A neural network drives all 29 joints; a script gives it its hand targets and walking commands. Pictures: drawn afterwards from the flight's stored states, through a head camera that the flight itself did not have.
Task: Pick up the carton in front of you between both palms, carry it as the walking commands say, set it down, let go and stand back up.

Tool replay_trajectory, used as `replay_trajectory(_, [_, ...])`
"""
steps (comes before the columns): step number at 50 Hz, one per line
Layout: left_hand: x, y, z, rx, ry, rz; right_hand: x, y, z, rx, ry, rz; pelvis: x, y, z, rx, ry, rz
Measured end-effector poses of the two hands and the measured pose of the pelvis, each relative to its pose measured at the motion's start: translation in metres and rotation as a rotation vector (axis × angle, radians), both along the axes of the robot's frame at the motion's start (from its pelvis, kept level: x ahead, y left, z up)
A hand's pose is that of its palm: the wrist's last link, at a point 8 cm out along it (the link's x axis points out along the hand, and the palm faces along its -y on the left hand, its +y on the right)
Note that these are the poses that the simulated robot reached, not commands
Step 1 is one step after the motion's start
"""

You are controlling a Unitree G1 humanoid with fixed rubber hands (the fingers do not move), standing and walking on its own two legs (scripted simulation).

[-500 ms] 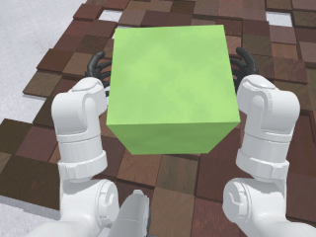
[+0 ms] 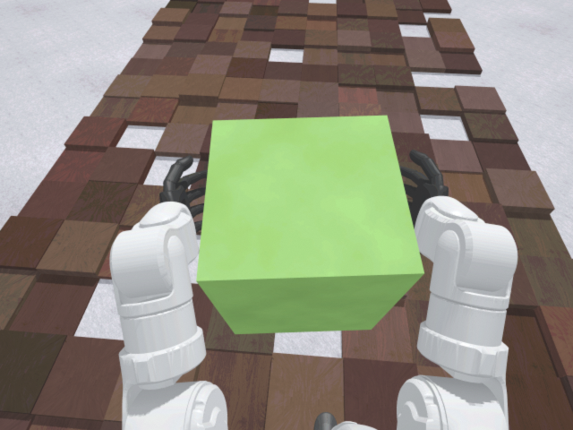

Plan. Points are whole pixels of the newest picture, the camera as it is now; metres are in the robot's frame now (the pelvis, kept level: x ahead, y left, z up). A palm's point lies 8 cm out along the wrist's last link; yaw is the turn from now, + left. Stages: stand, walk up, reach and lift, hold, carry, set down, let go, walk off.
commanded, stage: carry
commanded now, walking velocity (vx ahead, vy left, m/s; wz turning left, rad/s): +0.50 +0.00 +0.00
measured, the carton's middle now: (301, 238) +0.35 -0.01 +0.08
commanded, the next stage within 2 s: none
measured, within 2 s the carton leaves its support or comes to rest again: neither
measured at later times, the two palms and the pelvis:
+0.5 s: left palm (210, 116) +0.58 +0.13 +0.11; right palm (387, 122) +0.56 -0.17 +0.11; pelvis +0.31 +0.00 +0.02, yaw -2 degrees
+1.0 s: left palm out of the picture +1.00 +0.12 +0.15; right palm out of the picture +1.03 -0.17 +0.15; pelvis +0.61 -0.05 -0.02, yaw +0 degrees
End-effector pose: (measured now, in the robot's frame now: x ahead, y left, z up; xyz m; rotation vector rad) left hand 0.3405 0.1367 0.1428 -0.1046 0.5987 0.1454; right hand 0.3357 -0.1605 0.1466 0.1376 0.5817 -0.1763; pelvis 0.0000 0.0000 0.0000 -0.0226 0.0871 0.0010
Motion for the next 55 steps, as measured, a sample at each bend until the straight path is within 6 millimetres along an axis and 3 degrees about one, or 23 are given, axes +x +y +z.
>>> replay_trajectory(3, [0.018,0.004,-0.013,0.008,0.024,0.059,0.035,0.004,-0.016,0.009,0.024,0.056,0.042,-0.011,-0.003,-0.003,0.001,0.023])
replay_trajectory(7, [0.027,0.017,-0.033,0.007,0.115,0.136,0.065,0.019,-0.038,0.031,0.117,0.116,0.083,-0.021,0.008,0.029,0.016,0.040])
replay_trajectory(12, [0.058,0.028,-0.040,0.022,0.159,0.159,0.106,0.031,-0.047,-0.025,0.154,0.190,0.136,-0.021,0.016,0.050,0.022,0.047])
replay_trajectory(18, [0.130,0.024,-0.049,0.031,0.160,0.073,0.159,0.024,-0.050,-0.072,0.156,0.147,0.218,-0.007,0.015,0.077,-0.009,0.002])
replay_trajectory(23, [0.209,0.002,-0.040,0.053,0.141,-0.057,0.200,0.001,-0.045,-0.063,0.144,0.026,0.283,0.002,0.020,0.050,-0.024,-0.038])
replay_trajectory(26, [0.259,-0.013,-0.031,0.057,0.123,-0.105,0.235,-0.012,-0.036,-0.062,0.129,-0.025,0.322,-0.001,0.024,0.033,-0.013,-0.038])
replay_trajectory(31, [0.353,-0.031,-0.016,0.087,0.044,-0.131,0.329,-0.030,-0.019,-0.100,0.055,-0.009,0.387,-0.016,0.013,0.026,-0.020,-0.035])
replay_trajectory(35, [0.429,-0.037,-0.009,0.132,-0.043,-0.082,0.428,-0.039,-0.012,-0.141,-0.039,0.082,0.440,-0.035,-0.024,0.042,-0.046,-0.012])
replay_trajectory(37, [0.459,-0.034,-0.010,0.168,-0.018,-0.062,0.471,-0.036,-0.014,-0.132,-0.021,0.126,0.458,-0.039,-0.033,0.018,-0.038,-0.014])
replay_trajectory(41, [0.514,-0.024,-0.011,0.160,0.072,-0.024,0.540,-0.025,-0.012,-0.114,0.063,0.168,0.495,-0.047,-0.031,0.017,-0.018,-0.008])
replay_trajectory(46, [0.594,-0.015,0.005,0.124,0.095,0.013,0.626,-0.016,0.003,-0.089,0.086,0.168,0.552,-0.050,-0.026,0.025,0.010,-0.004])
replay_trajectory(50, [0.663,-0.012,0.005,0.104,0.131,0.021,0.693,-0.013,0.002,-0.062,0.123,0.144,0.611,-0.046,-0.024,0.032,0.027,-0.012])
replay_trajectory(55, [0.751,-0.012,-0.022,0.090,0.192,-0.016,0.771,-0.014,-0.022,-0.064,0.188,0.097,0.698,-0.031,-0.029,0.040,0.015,-0.021])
